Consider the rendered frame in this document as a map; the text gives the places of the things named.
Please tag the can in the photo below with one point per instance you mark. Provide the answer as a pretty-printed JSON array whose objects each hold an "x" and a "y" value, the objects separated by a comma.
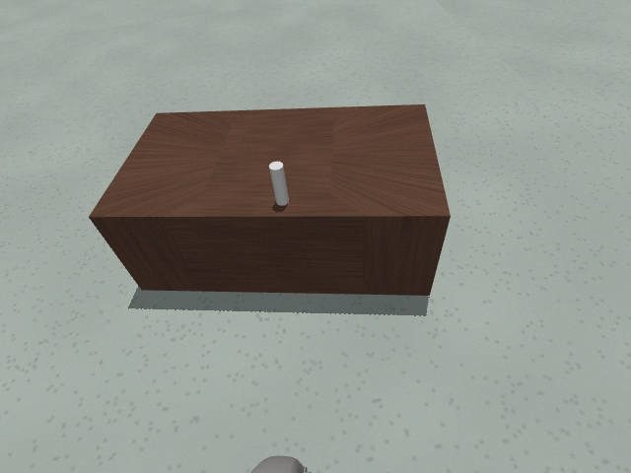
[{"x": 279, "y": 183}]

